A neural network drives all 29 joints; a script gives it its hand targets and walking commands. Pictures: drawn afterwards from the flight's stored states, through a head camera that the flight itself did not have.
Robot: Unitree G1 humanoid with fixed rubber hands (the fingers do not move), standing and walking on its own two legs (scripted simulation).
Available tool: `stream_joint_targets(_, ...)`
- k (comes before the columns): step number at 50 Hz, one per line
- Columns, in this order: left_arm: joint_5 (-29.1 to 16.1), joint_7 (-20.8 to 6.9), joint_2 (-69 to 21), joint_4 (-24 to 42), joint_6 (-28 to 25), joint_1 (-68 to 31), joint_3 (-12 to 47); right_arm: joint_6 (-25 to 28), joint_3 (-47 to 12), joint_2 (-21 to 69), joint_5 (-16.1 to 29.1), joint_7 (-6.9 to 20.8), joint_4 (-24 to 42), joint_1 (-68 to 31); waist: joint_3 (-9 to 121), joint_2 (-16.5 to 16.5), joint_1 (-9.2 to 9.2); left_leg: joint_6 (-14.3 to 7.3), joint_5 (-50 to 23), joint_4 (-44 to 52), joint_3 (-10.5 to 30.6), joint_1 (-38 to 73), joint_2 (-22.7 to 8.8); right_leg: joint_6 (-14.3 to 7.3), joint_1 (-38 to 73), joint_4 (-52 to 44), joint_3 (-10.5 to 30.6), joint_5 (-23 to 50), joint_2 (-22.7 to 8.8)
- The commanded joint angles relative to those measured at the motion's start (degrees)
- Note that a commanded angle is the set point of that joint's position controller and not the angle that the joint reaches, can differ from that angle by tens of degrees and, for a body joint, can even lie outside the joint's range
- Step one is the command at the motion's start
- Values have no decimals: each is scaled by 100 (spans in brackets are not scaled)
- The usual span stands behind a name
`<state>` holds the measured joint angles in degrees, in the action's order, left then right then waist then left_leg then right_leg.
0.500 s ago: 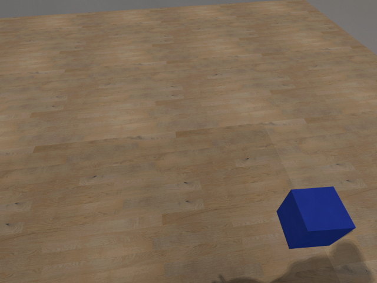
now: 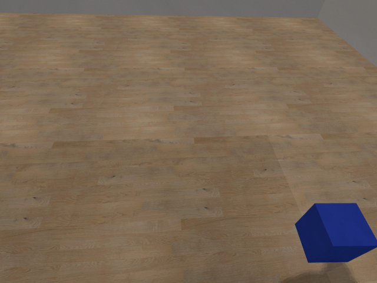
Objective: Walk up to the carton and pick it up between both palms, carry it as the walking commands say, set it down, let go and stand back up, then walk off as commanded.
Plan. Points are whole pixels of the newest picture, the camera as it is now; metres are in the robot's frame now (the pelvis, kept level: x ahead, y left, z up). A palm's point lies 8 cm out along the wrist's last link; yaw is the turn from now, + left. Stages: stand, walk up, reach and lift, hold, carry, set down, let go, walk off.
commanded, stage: stand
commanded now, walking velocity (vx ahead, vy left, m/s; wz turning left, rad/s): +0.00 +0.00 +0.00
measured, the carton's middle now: (331, 233) +0.51 -0.71 -0.65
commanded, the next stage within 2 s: none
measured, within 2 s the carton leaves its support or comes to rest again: neither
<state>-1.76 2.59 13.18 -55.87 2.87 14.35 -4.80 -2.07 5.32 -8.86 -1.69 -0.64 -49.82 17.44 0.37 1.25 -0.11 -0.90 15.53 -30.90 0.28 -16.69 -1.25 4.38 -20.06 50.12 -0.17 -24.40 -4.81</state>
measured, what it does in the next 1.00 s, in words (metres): steps on the spot: right foot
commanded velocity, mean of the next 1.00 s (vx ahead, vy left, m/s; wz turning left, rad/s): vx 0.00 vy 0.00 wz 0.00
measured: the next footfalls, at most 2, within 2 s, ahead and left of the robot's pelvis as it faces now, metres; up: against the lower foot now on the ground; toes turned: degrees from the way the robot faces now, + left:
right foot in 0.28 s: +0.03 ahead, -0.12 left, +0.00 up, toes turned -2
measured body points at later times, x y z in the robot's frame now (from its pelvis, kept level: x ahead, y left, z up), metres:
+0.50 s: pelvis +0.00 +0.01 +0.00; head +0.01 +0.01 +0.45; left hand +0.06 +0.23 -0.15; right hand +0.04 -0.22 -0.14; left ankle +0.01 +0.10 -0.74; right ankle -0.01 -0.11 -0.74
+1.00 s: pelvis +0.00 +0.01 +0.00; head +0.01 +0.01 +0.45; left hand +0.04 +0.24 -0.15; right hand +0.03 -0.22 -0.14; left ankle +0.01 +0.10 -0.74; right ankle -0.01 -0.11 -0.74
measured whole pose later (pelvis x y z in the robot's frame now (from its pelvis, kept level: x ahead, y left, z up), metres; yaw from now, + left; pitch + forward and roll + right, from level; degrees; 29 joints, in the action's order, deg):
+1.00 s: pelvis +0.00 +0.01 +0.00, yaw -2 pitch +2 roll -1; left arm -1.8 2.1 7.2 -60.3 -0.1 13.9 -4.8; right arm 1.1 5.3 -7.6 -0.8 -1.9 -53.0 17.8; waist 1.9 -0.5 -0.1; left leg -2.7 11.9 -24.5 -2.4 -14.7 1.0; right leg 0.7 -12.2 22.6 -0.1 -12.5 -0.1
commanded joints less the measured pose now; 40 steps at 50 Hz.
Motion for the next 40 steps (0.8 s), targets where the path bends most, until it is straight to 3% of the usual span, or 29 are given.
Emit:
stream_joint_targets(1,377,-119,182,132,-40,238,-34,295,-22,-818,45,-87,118,312,-45,-982,42,-378,-624,1674,1238,438,-1074,-216,-434,591,71,17,215)
stream_joint_targets(4,295,-94,111,289,-78,-278,23,381,-95,-584,78,-138,-4,602,284,-784,-194,-617,-1793,1474,1450,1258,-1231,-221,-336,-310,8,-369,345)
stream_joint_targets(7,199,-65,-66,240,-128,-318,108,410,-123,-563,54,-167,-101,645,441,-1116,-171,-726,-3253,1167,1335,1586,-1171,-307,142,-1723,47,-416,487)
stream_joint_targets(9,180,-38,-28,37,-157,115,112,388,-105,-624,81,-200,-267,881,622,-1135,-107,-671,-3657,935,1094,1667,-1033,-387,564,-2485,27,261,527)
stream_joint_targets(11,204,-53,-6,-105,-230,417,131,394,-122,-514,150,-190,-164,553,734,-779,90,-471,-3000,840,819,994,-848,-423,1575,-3231,127,1997,281)
stream_joint_targets(13,312,-22,157,-123,-277,372,77,432,-107,-371,189,-162,-88,471,820,-101,94,-158,-1748,831,565,420,-542,-541,2144,-3176,621,2802,-231)
stream_joint_targets(14,358,-30,247,-72,-289,111,84,422,-81,-331,192,-131,-88,440,593,92,-17,-83,-948,945,391,358,-322,-610,1762,-3276,810,2530,-434)
stream_joint_targets(15,371,-70,198,7,-318,-49,101,392,-63,-384,142,-111,-126,397,423,181,13,-103,-627,1192,368,507,-289,-562,1343,-3264,703,2060,-397)
stream_joint_targets(16,349,-83,311,-5,-322,-219,58,365,-80,-338,88,-84,-110,563,166,270,-158,-133,-540,1290,408,535,-291,-583,1003,-3230,620,1572,-298)
stream_joint_targets(17,353,-93,121,-59,-327,-134,50,346,-67,-352,54,-92,-179,656,174,405,-114,-145,-507,1278,444,638,-386,-597,949,-3250,501,1203,-144)
stream_joint_targets(20,335,-45,76,-177,-392,153,35,400,-32,-386,25,-100,-205,524,231,128,20,-217,-982,1118,465,590,-448,-607,1166,-3201,477,1777,-116)
stream_joint_targets(22,338,-47,17,-196,-422,230,21,405,-42,-363,36,-105,-251,514,273,-43,55,-198,-779,1159,452,559,-427,-583,1188,-3171,485,1669,-90)
stream_joint_targets(25,346,-60,20,-198,-411,89,-7,405,-46,-392,34,-127,-256,555,310,108,26,-194,-686,1228,501,556,-449,-588,1183,-3084,418,1663,-26)
stream_joint_targets(30,319,-53,-144,-270,-399,170,25,451,-62,-365,57,-157,-337,621,308,-66,30,-212,-1312,1211,539,576,-513,-564,1278,-2999,389,1959,-8)
stream_joint_targets(40,330,-47,-130,-359,-423,236,58,437,-44,-371,50,-167,-411,694,362,-32,-20,-218,-1134,1187,482,655,-531,-529,1222,-3080,399,1894,-19)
